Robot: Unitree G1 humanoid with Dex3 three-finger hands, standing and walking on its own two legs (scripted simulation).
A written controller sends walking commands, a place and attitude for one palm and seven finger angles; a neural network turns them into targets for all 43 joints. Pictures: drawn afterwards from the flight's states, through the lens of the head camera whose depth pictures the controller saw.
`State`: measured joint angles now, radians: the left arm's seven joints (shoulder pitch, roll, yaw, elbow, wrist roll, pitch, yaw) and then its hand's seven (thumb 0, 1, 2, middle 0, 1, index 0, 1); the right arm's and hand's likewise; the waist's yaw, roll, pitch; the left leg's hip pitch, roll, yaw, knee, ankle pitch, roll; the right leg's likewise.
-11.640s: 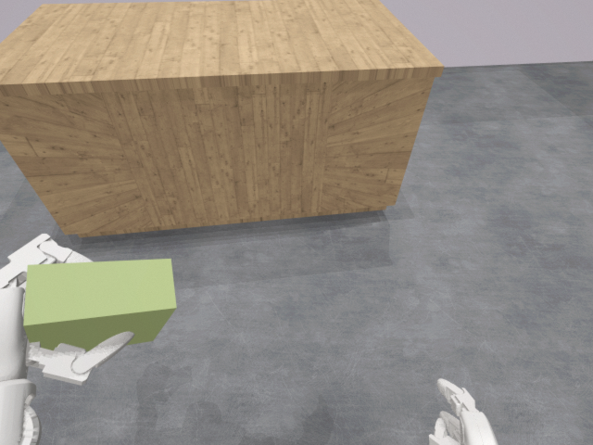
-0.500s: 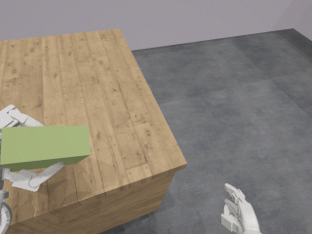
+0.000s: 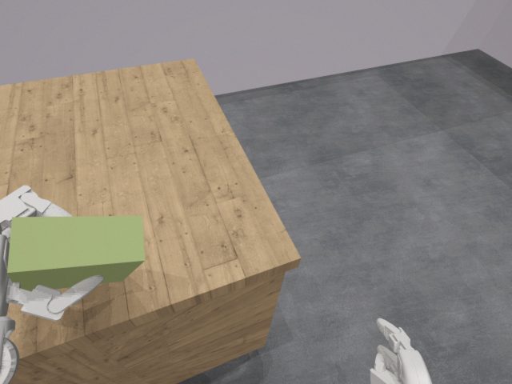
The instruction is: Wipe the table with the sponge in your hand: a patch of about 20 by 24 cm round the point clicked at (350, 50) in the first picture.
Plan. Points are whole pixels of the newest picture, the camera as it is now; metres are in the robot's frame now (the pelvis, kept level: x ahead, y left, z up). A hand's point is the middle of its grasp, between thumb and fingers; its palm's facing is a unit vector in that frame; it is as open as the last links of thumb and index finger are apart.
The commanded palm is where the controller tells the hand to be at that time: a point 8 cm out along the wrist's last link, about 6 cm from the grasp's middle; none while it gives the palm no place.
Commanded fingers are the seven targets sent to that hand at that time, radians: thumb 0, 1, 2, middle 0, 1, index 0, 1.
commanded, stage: come to a stop and stand still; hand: left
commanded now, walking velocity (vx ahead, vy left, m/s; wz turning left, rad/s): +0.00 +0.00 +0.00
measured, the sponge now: (96, 254) +0.23 +0.22 +0.13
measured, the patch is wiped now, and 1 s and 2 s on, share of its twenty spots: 0.00 0.00 0.00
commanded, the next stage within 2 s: look again from close up in 0.66 s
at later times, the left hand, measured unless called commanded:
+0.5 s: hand (61, 235) +0.23 +0.26 +0.16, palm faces +0.38 -0.84 -0.39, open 9.6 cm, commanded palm +0.17 +0.29 +0.18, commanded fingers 0.00 0.10 1.30 -1.20 -1.60 -1.20 -1.60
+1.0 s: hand (61, 234) +0.24 +0.26 +0.16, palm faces +0.40 -0.84 -0.37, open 9.6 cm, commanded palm +0.18 +0.29 +0.18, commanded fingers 0.00 0.10 1.30 -1.20 -1.60 -1.20 -1.60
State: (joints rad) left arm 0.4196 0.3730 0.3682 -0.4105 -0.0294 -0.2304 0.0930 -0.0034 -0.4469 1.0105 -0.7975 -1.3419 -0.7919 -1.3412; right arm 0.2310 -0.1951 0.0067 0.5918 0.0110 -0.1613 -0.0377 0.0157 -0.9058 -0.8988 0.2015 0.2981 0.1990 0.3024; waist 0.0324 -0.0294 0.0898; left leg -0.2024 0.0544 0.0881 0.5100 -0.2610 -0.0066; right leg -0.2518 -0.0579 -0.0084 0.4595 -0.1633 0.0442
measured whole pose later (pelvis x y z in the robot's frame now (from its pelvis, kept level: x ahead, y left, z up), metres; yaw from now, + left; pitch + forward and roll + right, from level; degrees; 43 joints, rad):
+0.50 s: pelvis +0.01 +0.00 +0.00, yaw +0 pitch -2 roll -1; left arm 0.42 0.36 0.37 -0.49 -0.02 -0.22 0.11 0.00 -0.45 1.01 -0.80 -1.34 -0.79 -1.34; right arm 0.20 -0.18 0.00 0.59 0.01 -0.17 -0.02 0.02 -0.91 -0.90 0.20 0.30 0.20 0.30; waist 0.02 -0.05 0.12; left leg -0.19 0.05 0.08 0.49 -0.27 -0.01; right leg -0.22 -0.06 -0.01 0.42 -0.16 0.05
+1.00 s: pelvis +0.02 +0.01 +0.00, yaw +1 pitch -2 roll -1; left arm 0.43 0.36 0.36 -0.50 -0.02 -0.20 0.12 0.00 -0.45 1.01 -0.79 -1.35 -0.79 -1.34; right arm 0.19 -0.18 0.00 0.58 0.01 -0.13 -0.02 0.02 -0.91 -0.90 0.20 0.30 0.20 0.30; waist 0.03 -0.05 0.11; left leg -0.18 0.05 0.07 0.49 -0.28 -0.01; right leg -0.21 -0.06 -0.02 0.41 -0.17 0.05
